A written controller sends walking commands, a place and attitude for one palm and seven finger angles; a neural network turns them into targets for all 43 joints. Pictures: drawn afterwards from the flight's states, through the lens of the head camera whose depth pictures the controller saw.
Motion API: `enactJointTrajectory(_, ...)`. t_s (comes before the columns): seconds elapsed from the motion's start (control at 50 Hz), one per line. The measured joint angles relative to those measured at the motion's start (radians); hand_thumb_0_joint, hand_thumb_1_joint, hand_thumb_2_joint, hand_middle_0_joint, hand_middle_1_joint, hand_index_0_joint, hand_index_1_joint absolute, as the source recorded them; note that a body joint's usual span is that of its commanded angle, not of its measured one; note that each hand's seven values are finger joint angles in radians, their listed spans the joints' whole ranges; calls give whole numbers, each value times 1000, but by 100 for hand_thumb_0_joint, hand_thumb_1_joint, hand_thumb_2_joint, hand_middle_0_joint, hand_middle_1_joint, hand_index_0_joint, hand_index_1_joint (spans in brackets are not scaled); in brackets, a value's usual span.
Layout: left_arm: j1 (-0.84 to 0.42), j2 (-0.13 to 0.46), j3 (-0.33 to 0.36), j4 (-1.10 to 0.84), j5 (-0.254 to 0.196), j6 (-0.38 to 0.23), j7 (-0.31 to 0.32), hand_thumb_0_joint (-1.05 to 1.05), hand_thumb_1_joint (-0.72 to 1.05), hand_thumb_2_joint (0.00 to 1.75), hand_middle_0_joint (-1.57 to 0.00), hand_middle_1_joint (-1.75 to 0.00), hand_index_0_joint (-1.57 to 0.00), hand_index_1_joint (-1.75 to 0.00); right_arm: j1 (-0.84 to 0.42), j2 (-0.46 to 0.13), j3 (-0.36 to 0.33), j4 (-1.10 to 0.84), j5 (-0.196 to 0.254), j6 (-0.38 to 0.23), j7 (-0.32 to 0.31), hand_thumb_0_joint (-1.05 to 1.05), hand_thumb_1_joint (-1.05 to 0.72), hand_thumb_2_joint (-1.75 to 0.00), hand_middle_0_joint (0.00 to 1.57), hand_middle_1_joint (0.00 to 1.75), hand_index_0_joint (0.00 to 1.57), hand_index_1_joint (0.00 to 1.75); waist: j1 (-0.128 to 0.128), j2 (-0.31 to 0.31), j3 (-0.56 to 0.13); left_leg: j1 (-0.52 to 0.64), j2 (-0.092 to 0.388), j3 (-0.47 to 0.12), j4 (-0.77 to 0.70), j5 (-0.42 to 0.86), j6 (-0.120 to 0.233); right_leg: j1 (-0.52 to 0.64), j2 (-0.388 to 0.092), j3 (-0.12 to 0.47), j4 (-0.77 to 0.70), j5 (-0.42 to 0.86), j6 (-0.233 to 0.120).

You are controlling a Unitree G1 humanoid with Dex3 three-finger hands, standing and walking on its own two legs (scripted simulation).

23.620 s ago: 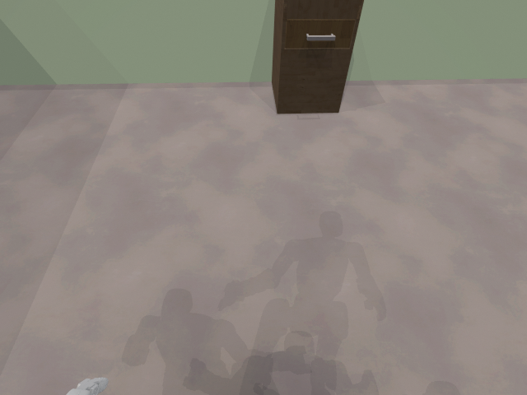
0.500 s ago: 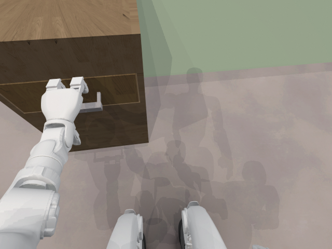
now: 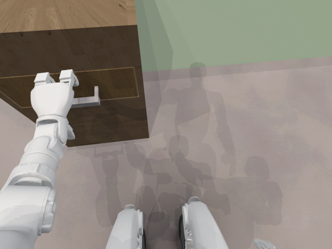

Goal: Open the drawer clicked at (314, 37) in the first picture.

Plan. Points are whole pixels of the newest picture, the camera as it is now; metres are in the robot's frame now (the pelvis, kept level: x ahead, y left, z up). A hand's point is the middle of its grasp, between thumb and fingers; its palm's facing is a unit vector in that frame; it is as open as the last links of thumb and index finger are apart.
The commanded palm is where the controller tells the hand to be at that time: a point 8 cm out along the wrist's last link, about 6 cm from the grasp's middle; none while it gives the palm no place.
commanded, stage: re-aim the fingers above the handle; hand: left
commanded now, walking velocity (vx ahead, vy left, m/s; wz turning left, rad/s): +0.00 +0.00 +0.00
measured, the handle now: (72, 97) +0.54 +0.27 -0.11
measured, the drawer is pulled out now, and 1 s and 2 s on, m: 0.00 0.00 0.00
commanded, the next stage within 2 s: lower the fingers behind the handle in 1.04 s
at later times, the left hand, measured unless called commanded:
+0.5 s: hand (56, 112) +0.46 +0.28 -0.05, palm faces +0.00 +0.01 -1.00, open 13.8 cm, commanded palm +0.44 +0.25 +0.00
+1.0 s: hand (57, 120) +0.45 +0.28 -0.07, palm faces -0.12 -0.01 -0.99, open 13.8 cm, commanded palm +0.44 +0.25 +0.00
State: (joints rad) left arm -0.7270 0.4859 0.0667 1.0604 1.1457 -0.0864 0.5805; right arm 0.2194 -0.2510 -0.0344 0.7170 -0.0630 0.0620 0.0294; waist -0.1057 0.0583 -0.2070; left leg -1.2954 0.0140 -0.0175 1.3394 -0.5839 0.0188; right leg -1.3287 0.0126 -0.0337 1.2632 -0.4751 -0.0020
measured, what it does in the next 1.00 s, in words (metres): stands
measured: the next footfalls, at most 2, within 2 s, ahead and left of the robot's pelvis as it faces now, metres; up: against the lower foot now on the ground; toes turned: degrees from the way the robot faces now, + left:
none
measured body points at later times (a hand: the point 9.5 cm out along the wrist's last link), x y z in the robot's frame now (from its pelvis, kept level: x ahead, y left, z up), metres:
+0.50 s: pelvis +0.00 +0.01 -0.01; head +0.17 +0.01 +0.41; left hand +0.46 +0.27 +0.00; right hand +0.05 -0.26 -0.15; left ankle +0.01 +0.11 -0.61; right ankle +0.05 -0.12 -0.61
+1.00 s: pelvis +0.00 +0.01 +0.00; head +0.18 +0.01 +0.41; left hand +0.45 +0.28 -0.02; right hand +0.05 -0.27 -0.14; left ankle +0.01 +0.11 -0.61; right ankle +0.05 -0.12 -0.61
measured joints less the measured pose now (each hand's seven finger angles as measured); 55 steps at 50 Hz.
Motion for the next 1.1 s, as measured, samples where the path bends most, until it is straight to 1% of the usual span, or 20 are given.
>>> enactJointTrajectory(0.06,1,14,7,29,-7,30,-39,0,-49,31,-32,-120,-31,-120,0,-4,11,-20,7,6,1,0,-91,-90,20,30,20,30,-4,2,5,9,4,10,-8,2,2,4,5,10,-6,5,2)
enactJointTrajectory(0.1,13,25,6,33,-12,30,-73,0,-49,31,-32,-120,-31,-120,6,-6,14,-29,10,4,-3,0,-91,-90,20,30,20,30,-3,2,10,13,5,14,-12,3,4,6,6,14,-9,7,4)
enactJointTrajectory(0.14,34,31,5,16,-19,7,-103,0,-49,31,-32,-120,-31,-120,17,-7,11,-31,12,0,-9,0,-91,-90,20,30,20,30,3,1,11,13,5,16,-13,2,5,5,6,16,-9,7,5)
enactJointTrajectory(0.2,70,31,0,-35,-19,-54,-127,0,-49,31,-32,-120,-31,-120,36,-6,2,-23,10,-6,-19,0,-91,-90,20,30,20,30,13,-1,6,6,2,14,-7,-1,6,0,3,14,-3,2,6)
enactJointTrajectory(0.26,94,22,-1,-84,-3,-115,-109,0,-49,31,-32,-120,-32,-120,45,-6,-7,-6,4,-7,-24,0,-91,-90,20,30,20,30,21,-2,-2,-5,-1,7,7,-8,6,-7,-1,7,7,-7,6)
enactJointTrajectory(0.32,98,14,12,-110,15,-141,-58,0,-49,31,-32,-120,-32,-120,40,-6,-13,6,-4,0,-20,0,-91,-90,20,30,20,30,21,-2,-6,-18,-3,3,24,-15,7,-17,-3,3,20,-13,7)
enactJointTrajectory(0.38,70,12,24,-86,24,-113,0,0,-49,31,-32,-120,-32,-120,27,-7,-13,10,-8,7,-9,0,-91,-90,20,30,20,30,17,-2,-3,-31,-4,2,37,-18,8,-28,-4,2,31,-16,9)
enactJointTrajectory(0.44,35,18,32,-43,24,-51,25,0,-49,31,-32,-120,-32,-120,14,-7,-10,5,-7,11,4,0,-91,-90,20,30,20,30,11,0,5,-40,-5,3,41,-16,10,-37,-4,4,34,-12,11)
enactJointTrajectory(0.5,16,21,19,-16,7,11,3,0,-49,31,-32,-120,-31,-120,9,-4,-8,-2,-1,13,9,0,-91,-90,20,30,20,30,10,3,15,-34,-4,7,30,-9,11,-31,-3,8,23,-4,13)
enactJointTrajectory(0.56,23,8,-9,-19,-21,36,-51,0,-49,31,-32,-120,-31,-120,15,1,-8,-5,7,12,5,0,-91,-90,20,30,20,30,14,4,19,-11,-5,10,5,0,13,-9,-4,11,-1,5,14)
enactJointTrajectory(0.62,45,-12,-36,-41,-35,17,-99,0,-49,31,-32,-120,-31,-120,30,7,-5,-4,10,11,-6,0,-91,-90,20,30,20,30,15,3,13,18,-6,11,-21,7,13,21,-5,12,-26,10,15)
enactJointTrajectory(0.68,57,-25,-43,-53,-22,-35,-108,0,-49,31,-32,-120,-32,-120,41,10,1,0,7,7,-16,0,-91,-90,20,30,20,30,9,-1,1,38,-6,9,-34,7,13,40,-4,10,-39,9,14)
enactJointTrajectory(0.72,57,-22,-27,-55,-6,-67,-93,0,-49,31,-32,-120,-32,-120,43,8,7,-1,3,8,-18,0,-91,-90,21,30,20,30,1,-4,-5,39,-3,9,-31,3,12,41,-2,10,-36,6,12)
enactJointTrajectory(0.76,50,-11,-5,-48,11,-82,-64,0,-49,31,-32,-120,-32,-120,42,3,10,-4,-2,10,-15,0,-91,-90,21,30,20,30,-7,-5,-11,29,0,9,-18,-4,11,30,1,9,-24,1,11)
enactJointTrajectory(0.82,32,17,26,-24,24,-66,-18,0,-49,31,-32,-120,-32,-120,36,-6,9,-13,-6,14,-6,0,-91,-90,21,30,20,30,-12,-4,-6,3,3,11,8,-14,10,2,5,11,2,-6,10)
enactJointTrajectory(0.88,22,41,37,1,24,-23,-5,0,-49,31,-32,-120,-31,-120,31,-16,2,-21,-3,13,4,0,-91,-90,20,30,20,30,-6,-1,7,-23,3,14,26,-17,11,-27,4,14,22,-9,10)
enactJointTrajectory(0.96,52,42,25,-21,-12,5,-54,0,-49,31,-32,-120,-31,-120,32,-16,-11,-15,5,10,4,0,-91,-90,20,30,20,30,17,0,20,-33,1,18,25,-14,11,-39,2,18,25,-8,12)
enactJointTrajectory(1.0,79,25,2,-63,-34,-6,-88,0,-49,31,-32,-120,-31,-120,34,-11,-19,-6,7,8,-3,0,-91,-90,20,30,20,30,28,1,23,-24,-3,14,15,-11,11,-28,-2,15,15,-7,12)
enactJointTrajectory(1.04,101,3,-18,-104,-43,-35,-108,0,-49,31,-32,-120,-32,-120,36,-4,-21,5,7,5,-13,0,-91,-90,20,30,20,30,35,-1,20,-8,-7,10,1,-7,10,-9,-6,11,3,-7,12)
enactJointTrajectory(1.1,106,-18,-37,-127,-23,-84,-99,0,-49,31,-32,-120,-32,-120,33,5,-14,14,3,1,-25,0,-91,-90,20,30,20,30,30,-5,6,10,-10,1,-12,-5,8,13,-8,3,-11,-9,10)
